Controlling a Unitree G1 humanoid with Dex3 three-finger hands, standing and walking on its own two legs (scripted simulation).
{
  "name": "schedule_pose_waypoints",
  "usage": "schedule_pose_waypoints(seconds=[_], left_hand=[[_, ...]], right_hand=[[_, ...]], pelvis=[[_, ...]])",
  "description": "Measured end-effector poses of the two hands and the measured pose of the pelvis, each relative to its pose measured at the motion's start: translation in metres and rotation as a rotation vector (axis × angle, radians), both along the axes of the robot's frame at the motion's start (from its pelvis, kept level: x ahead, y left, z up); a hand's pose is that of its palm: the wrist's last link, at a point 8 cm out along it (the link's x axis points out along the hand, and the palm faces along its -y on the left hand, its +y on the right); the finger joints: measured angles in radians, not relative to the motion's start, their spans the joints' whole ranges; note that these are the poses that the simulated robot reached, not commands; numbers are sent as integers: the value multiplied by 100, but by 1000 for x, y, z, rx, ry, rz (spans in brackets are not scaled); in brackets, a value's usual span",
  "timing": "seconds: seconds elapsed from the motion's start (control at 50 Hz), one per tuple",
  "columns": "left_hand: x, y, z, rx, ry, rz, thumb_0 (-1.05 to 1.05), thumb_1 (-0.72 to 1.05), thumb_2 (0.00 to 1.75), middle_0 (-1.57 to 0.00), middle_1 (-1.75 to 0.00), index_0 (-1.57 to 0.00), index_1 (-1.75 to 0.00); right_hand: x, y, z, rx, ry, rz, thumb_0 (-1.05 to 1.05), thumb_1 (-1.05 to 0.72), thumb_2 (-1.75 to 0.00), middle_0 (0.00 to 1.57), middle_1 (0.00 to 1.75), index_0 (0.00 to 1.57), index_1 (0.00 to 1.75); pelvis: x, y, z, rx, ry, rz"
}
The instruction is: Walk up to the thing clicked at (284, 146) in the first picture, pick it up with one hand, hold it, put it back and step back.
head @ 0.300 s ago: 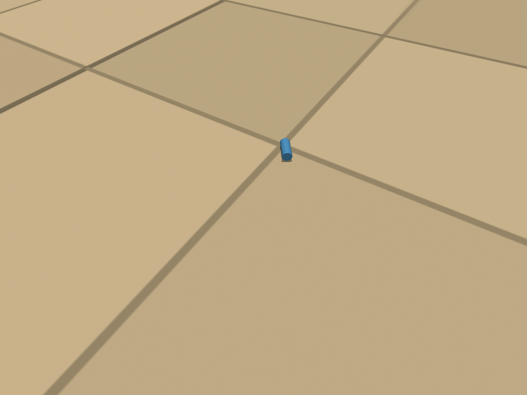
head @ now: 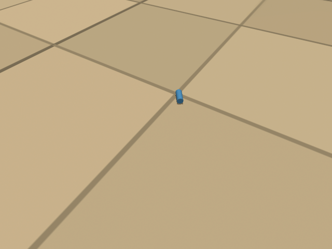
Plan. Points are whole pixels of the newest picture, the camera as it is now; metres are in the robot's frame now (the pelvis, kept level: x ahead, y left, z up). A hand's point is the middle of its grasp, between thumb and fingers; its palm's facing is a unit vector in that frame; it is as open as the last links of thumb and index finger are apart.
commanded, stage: stand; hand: left
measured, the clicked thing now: (179, 96) +1.50 -0.08 -0.75
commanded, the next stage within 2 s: walk up in 0.82 s
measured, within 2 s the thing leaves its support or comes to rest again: neither
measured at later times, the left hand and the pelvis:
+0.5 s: hand out of the picture +0.08 +0.25 -0.15, palm faces -0.02 -0.94 -0.34, open 7.4 cm; pelvis +0.00 +0.00 +0.00, yaw +0 degrees
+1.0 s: hand out of the picture +0.08 +0.29 -0.15, palm faces -0.17 -0.91 -0.37, open 7.4 cm; pelvis +0.02 +0.03 -0.01, yaw -10 degrees
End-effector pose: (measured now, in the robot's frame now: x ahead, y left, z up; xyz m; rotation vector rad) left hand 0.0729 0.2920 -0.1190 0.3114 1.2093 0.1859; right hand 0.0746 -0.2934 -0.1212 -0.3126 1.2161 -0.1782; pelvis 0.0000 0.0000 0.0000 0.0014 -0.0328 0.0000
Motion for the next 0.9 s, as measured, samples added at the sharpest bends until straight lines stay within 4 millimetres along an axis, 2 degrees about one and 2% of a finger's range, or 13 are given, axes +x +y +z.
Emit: schedule_pose_waypoints(seconds=[0.2,0.78,0.84,0.9], left_hand=[[4,0,1,1,-4,2,1,91,90,-20,-30,-20,-30],[-7,4,0,3,23,17,1,91,90,-20,-30,-20,-30],[-6,5,0,0,16,12,1,91,90,-20,-30,-20,-30],[-7,12,2,7,30,-44,0,91,89,-21,-30,-20,-30]], right_hand=[[0,0,0,1,3,-2,0,-90,-90,20,30,20,30],[-4,1,0,-3,21,1,0,-90,-90,20,30,20,30],[-2,0,0,4,11,0,0,-90,-90,21,30,20,30],[8,-8,2,13,-74,-22,1,-90,-90,21,30,21,30]], pelvis=[[2,0,0,0,0,0],[3,1,1,0,-1,3],[3,1,0,2,1,-9],[4,8,-6,-2,12,-84]])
